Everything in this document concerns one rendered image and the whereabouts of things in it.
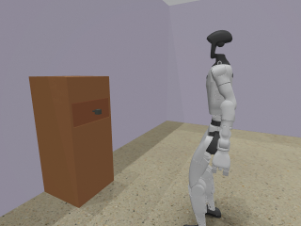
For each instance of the robot right thigh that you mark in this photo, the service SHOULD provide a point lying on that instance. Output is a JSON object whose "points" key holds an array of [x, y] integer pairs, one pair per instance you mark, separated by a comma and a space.
{"points": [[208, 172]]}

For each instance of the robot left hand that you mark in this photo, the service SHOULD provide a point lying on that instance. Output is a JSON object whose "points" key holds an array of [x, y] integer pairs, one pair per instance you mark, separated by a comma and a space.
{"points": [[221, 160]]}

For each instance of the drawer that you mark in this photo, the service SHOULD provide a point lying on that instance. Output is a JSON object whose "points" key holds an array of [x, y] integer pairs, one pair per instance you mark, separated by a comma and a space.
{"points": [[82, 112]]}

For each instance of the robot left upper arm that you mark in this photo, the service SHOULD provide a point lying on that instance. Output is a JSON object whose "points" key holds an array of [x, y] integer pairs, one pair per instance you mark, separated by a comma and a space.
{"points": [[220, 75]]}

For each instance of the left robot forearm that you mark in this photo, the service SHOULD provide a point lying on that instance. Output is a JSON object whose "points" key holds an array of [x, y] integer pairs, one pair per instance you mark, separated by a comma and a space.
{"points": [[227, 119]]}

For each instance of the handle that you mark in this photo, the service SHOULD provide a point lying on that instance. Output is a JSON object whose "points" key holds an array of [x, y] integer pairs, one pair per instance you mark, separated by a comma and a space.
{"points": [[97, 111]]}

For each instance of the robot head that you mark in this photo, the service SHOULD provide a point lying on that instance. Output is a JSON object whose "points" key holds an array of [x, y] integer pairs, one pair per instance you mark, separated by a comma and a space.
{"points": [[219, 38]]}

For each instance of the cabinet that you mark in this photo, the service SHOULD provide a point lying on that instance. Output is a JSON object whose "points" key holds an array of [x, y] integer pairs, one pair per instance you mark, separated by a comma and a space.
{"points": [[76, 162]]}

